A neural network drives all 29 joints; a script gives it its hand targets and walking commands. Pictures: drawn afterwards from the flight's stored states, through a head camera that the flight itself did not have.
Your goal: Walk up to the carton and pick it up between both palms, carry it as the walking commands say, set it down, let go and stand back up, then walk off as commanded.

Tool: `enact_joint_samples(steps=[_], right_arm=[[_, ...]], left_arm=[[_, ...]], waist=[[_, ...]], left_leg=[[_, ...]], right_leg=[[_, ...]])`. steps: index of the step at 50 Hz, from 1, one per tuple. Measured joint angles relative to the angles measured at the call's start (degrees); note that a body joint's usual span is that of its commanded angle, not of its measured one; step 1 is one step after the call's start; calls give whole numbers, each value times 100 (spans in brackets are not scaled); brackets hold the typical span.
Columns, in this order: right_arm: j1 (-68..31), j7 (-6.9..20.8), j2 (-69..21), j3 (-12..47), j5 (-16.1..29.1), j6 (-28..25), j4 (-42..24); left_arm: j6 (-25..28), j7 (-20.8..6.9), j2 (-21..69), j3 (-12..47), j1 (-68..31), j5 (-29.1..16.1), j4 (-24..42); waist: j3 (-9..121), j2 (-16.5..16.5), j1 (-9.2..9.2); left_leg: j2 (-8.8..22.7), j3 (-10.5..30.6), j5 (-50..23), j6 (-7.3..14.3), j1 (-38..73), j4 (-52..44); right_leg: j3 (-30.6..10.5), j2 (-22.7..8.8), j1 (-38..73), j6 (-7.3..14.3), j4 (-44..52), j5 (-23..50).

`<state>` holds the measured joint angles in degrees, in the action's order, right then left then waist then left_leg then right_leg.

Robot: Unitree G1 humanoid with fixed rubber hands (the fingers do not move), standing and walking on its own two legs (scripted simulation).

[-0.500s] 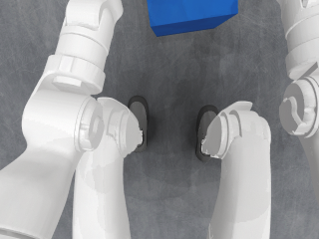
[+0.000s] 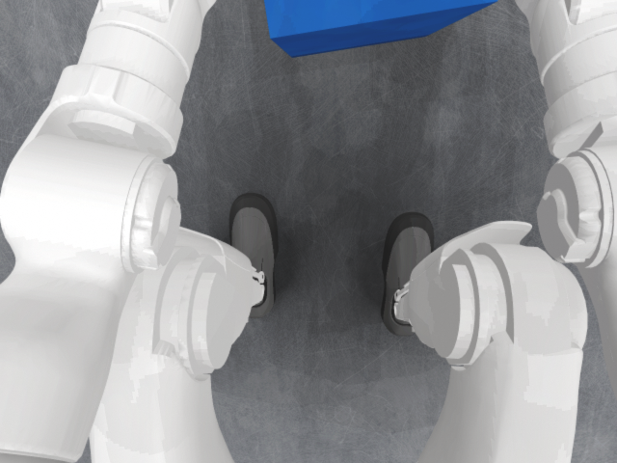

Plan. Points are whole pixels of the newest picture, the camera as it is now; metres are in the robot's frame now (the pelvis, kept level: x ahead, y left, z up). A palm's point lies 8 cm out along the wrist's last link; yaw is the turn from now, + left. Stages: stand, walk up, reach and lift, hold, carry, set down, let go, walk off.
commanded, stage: reach and lift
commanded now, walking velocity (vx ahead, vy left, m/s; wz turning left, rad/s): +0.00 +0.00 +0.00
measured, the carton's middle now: out of the picture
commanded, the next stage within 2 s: none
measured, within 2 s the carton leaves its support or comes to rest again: leaves its support in 1.52 s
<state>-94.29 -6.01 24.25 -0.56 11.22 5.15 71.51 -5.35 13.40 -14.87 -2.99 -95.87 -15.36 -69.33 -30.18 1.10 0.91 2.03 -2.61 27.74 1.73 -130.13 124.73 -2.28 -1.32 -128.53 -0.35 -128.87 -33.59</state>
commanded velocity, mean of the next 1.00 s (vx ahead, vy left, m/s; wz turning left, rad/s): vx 0.00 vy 0.00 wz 0.00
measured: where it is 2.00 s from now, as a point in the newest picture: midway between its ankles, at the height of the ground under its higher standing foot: (329, 284)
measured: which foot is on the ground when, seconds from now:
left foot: down 0.00-1.00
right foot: down 0.00-1.00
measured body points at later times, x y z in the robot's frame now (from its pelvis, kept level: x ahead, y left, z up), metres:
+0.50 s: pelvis +0.00 +0.00 +0.00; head +0.39 -0.02 +0.21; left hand +0.58 +0.12 -0.19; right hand +0.58 -0.16 -0.20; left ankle +0.14 +0.11 -0.33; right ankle +0.11 -0.13 -0.33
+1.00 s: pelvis +0.00 +0.00 -0.01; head +0.39 -0.02 +0.21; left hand +0.58 +0.12 -0.19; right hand +0.58 -0.16 -0.20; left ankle +0.14 +0.11 -0.33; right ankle +0.11 -0.13 -0.33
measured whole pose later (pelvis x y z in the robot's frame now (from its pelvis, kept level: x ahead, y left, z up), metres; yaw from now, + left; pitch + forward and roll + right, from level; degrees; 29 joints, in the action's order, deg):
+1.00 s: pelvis +0.00 +0.00 -0.01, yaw +0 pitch +32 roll +2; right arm -94.9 -2.5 22.5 1.9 12.1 6.5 71.2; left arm -5.8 9.7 -14.9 -5.5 -95.5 -15.9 -70.4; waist -30.0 1.1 0.3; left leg 1.9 -2.6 28.6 1.7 -130.2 126.6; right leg -2.4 -1.3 -128.5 -0.3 -130.8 -34.6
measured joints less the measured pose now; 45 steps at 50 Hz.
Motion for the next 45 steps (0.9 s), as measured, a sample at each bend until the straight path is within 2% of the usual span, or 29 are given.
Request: enact_joint_samples(steps=[24,35,39,45], right_arm=[[-44,-4,-186,168,86,-48,-49],[-55,180,-191,243,86,-49,-48],[-59,176,-200,243,86,-49,-44],[-61,208,-214,243,87,-7,-36]], left_arm=[[34,-48,0,226,14,-73,-1],[67,28,0,299,16,-102,-11],[96,-25,-1,226,15,-103,-44],[86,-256,-1,-103,26,-104,-105]], waist=[[10,0,-29],[10,0,-38],[10,0,-44],[13,0,-59]], left_leg=[[-2,1,14,0,0,26],[-5,1,14,0,0,26],[-6,2,16,0,0,26],[-10,2,37,0,-1,71]], right_leg=[[0,0,0,0,-27,-17],[0,0,0,0,-27,-17],[0,0,0,0,-28,-17],[-3,0,0,0,-77,-40]])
